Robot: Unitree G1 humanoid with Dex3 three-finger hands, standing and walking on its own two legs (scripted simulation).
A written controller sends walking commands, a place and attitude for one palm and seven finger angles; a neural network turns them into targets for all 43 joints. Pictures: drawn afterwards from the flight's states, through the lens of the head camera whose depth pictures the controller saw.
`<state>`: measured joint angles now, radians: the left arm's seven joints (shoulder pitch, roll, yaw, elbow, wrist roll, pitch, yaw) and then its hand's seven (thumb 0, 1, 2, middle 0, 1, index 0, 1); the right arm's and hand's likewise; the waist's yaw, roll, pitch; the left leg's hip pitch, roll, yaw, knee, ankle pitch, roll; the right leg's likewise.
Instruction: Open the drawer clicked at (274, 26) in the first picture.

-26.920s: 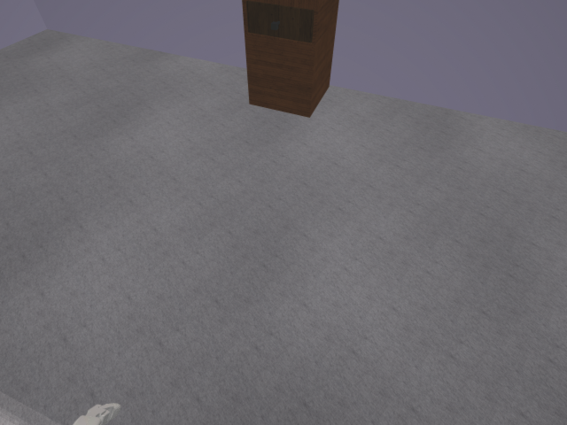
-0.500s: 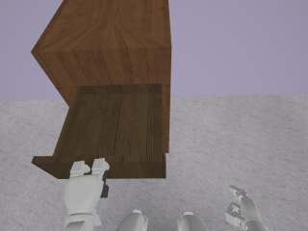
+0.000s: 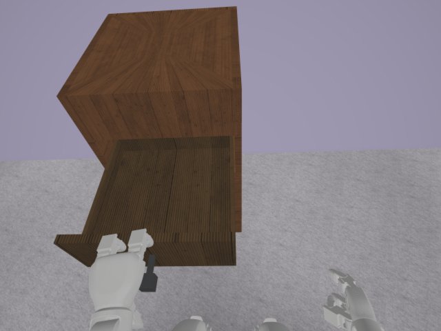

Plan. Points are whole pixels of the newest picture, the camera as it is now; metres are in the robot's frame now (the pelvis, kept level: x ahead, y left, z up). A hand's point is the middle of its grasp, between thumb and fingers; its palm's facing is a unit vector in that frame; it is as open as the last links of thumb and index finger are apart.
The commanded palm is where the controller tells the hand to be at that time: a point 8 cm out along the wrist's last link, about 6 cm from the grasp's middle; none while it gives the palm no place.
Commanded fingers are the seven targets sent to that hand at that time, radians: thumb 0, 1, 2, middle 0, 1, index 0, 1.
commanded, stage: lift the hand off the handle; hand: left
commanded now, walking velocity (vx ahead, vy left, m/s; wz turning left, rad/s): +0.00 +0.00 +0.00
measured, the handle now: (149, 273) +0.26 +0.20 -0.14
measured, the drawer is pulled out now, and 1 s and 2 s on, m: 0.30 0.30 0.30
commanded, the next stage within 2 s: draw the hand back to the body in 0.72 s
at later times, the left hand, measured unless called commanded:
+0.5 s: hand (121, 280) +0.21 +0.20 +0.00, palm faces +0.02 -0.11 -0.99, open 13.8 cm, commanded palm +0.19 +0.19 +0.05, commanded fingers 0.00 -0.50 0.30 -0.30 -1.20 -0.30 -1.20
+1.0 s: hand (104, 270) +0.21 +0.21 +0.03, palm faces +0.08 -0.09 -0.99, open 13.8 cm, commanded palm +0.18 +0.21 +0.09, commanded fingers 0.00 -0.50 0.30 -0.30 -1.20 -0.30 -1.20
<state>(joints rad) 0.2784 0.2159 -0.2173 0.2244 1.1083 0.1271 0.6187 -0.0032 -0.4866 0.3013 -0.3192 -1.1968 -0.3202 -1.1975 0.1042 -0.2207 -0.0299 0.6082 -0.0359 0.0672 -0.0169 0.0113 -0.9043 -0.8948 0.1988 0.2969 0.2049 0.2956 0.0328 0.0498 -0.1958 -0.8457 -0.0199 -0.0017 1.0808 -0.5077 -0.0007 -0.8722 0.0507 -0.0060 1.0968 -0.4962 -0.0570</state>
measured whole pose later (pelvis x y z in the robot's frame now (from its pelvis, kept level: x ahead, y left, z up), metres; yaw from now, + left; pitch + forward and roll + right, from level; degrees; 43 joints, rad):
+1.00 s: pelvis +0.01 +0.01 +0.03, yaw -1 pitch +10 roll +1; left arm 0.41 0.29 -0.17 0.00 1.08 0.10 0.54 0.00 -0.49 0.30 -0.32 -1.20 -0.32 -1.20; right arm 0.12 -0.22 -0.03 0.57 -0.02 0.09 0.01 0.01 -0.90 -0.89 0.20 0.30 0.20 0.30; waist 0.06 0.06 -0.16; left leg -0.62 -0.01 0.01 0.91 -0.46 0.01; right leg -0.65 0.06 0.02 0.92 -0.44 -0.05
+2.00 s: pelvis +0.05 +0.01 +0.08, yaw +2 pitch -1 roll +0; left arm 0.60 0.32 0.21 -0.48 -0.05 -0.07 0.12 0.00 0.22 0.61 -0.26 -0.74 -0.26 -0.74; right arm 0.19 -0.21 0.01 0.61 0.02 -0.14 -0.09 0.01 -0.90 -0.90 0.20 0.30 0.20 0.30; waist 0.05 0.07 -0.01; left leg -0.15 -0.03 -0.04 0.50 -0.32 0.02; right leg -0.15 0.03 -0.02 0.49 -0.31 -0.03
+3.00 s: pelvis +0.00 +0.02 +0.07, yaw +3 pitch +3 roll -1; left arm 0.68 0.44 0.39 -0.68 -0.05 -0.17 0.16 0.01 0.89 0.90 -0.21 -0.30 -0.22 -0.30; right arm 0.15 -0.19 -0.02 0.56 0.00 -0.04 -0.09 0.01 -0.90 -0.89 0.20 0.30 0.20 0.30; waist -0.02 -0.02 0.05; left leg -0.35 -0.04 -0.06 0.56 -0.25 0.02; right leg -0.33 0.02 -0.04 0.52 -0.24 -0.02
